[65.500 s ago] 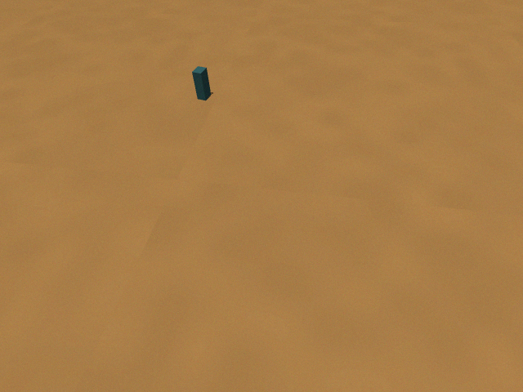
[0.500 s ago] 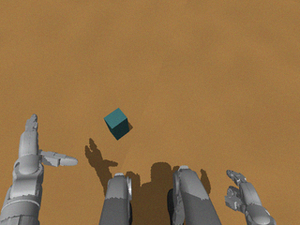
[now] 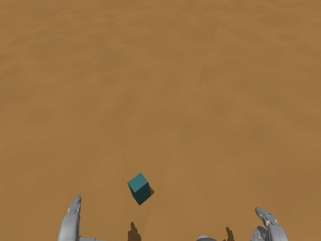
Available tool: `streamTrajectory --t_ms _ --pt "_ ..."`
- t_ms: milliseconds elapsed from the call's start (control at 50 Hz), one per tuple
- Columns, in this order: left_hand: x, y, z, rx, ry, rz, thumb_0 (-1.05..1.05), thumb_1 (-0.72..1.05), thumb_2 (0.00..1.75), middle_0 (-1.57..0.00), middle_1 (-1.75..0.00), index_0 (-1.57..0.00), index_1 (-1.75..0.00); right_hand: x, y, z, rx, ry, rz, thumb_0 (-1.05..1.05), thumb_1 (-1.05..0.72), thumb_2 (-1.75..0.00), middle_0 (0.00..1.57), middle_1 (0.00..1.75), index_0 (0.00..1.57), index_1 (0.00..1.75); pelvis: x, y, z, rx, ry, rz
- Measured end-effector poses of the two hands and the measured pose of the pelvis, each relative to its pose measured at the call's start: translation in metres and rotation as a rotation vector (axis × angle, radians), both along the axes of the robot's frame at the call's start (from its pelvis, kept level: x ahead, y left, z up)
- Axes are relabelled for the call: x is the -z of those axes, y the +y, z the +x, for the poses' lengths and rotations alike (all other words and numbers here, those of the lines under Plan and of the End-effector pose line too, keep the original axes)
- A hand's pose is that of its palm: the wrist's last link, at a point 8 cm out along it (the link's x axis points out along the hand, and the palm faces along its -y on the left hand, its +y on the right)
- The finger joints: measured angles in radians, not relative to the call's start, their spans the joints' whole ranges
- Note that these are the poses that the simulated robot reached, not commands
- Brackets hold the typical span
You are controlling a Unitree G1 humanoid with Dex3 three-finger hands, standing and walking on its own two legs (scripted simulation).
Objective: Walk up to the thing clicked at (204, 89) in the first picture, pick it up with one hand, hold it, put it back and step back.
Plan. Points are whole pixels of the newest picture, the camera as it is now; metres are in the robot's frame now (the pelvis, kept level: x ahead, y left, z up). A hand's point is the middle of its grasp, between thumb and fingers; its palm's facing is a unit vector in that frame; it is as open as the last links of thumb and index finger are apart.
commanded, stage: home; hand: left
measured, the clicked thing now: (140, 189) +0.49 +0.14 -0.61
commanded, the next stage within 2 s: stand in 1.66 s
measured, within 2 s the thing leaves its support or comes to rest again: neither
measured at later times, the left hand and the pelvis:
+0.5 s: hand (95, 235) +0.18 +0.18 -0.05, palm faces +0.12 -0.95 -0.28, open 16.7 cm; pelvis +0.01 +0.00 +0.01, yaw +1 degrees
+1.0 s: hand (95, 231) +0.19 +0.18 -0.05, palm faces +0.11 -0.95 -0.29, open 17.0 cm; pelvis +0.02 +0.00 +0.01, yaw +1 degrees
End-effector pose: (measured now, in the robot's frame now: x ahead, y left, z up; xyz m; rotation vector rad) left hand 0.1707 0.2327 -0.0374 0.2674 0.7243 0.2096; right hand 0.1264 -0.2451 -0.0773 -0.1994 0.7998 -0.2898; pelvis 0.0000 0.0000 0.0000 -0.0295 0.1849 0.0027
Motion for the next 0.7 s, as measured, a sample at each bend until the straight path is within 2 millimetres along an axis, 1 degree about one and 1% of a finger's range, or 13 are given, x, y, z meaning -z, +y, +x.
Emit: streamTrajectory --t_ms 60,120,200,260,340,440,580,700 --pt "-0.012 -0.005 -0.012 0.001 -0.016 -0.011 0.0 -0.4 0.13 -0.08 -0.08 -0.07 -0.07 -0.009 0.006 0.013 -0.018 -0.058 0.004 0.01 -0.9 -0.9 0.21 0.3 0.2 0.3 -0.004 0.001 0.002 -0.002 -0.024 0.002" --pt "-0.018 -0.007 -0.021 -0.008 -0.02 -0.022 0.0 -0.39 0.13 -0.08 -0.08 -0.07 -0.07 -0.017 0.011 0.026 -0.045 -0.107 0.007 0.01 -0.9 -0.9 0.21 0.3 0.2 0.3 -0.006 0.0 0.002 -0.007 -0.041 0.003" --pt "-0.019 -0.006 -0.029 -0.022 -0.011 -0.027 0.0 -0.39 0.14 -0.08 -0.08 -0.07 -0.07 -0.026 0.016 0.04 -0.085 -0.153 0.0 0.01 -0.9 -0.9 0.21 0.3 0.2 0.3 -0.008 -0.001 0.001 -0.013 -0.053 0.005" --pt "-0.017 -0.005 -0.03 -0.032 0.0 -0.027 0.0 -0.39 0.14 -0.08 -0.08 -0.07 -0.07 -0.029 0.016 0.045 -0.106 -0.166 -0.012 0.01 -0.9 -0.9 0.21 0.3 0.2 0.3 -0.008 -0.003 0.0 -0.017 -0.055 0.005" --pt "-0.016 -0.005 -0.027 -0.035 0.001 -0.028 0.0 -0.39 0.14 -0.08 -0.08 -0.07 -0.08 -0.029 0.014 0.047 -0.114 -0.158 -0.027 0.01 -0.9 -0.9 0.21 0.3 0.2 0.3 -0.009 -0.004 0.002 -0.021 -0.055 0.004" --pt "-0.02 -0.007 -0.019 -0.029 -0.012 -0.029 0.0 -0.39 0.14 -0.08 -0.08 -0.07 -0.07 -0.026 0.01 0.043 -0.1 -0.135 -0.033 0.01 -0.9 -0.9 0.21 0.3 0.2 0.3 -0.01 -0.003 0.008 -0.021 -0.057 0.002" --pt "-0.018 -0.008 -0.011 -0.019 0.0 -0.025 0.0 -0.4 0.13 -0.08 -0.08 -0.07 -0.07 -0.021 0.006 0.037 -0.078 -0.103 -0.029 0.01 -0.9 -0.9 0.21 0.3 0.2 0.3 -0.011 -0.004 0.014 -0.018 -0.053 0.002" --pt "-0.018 -0.008 -0.007 -0.014 0.009 -0.024 0.0 -0.4 0.13 -0.07 -0.08 -0.07 -0.07 -0.019 0.005 0.037 -0.072 -0.089 -0.029 0.01 -0.9 -0.9 0.21 0.3 0.2 0.3 -0.011 -0.004 0.017 -0.015 -0.047 0.002"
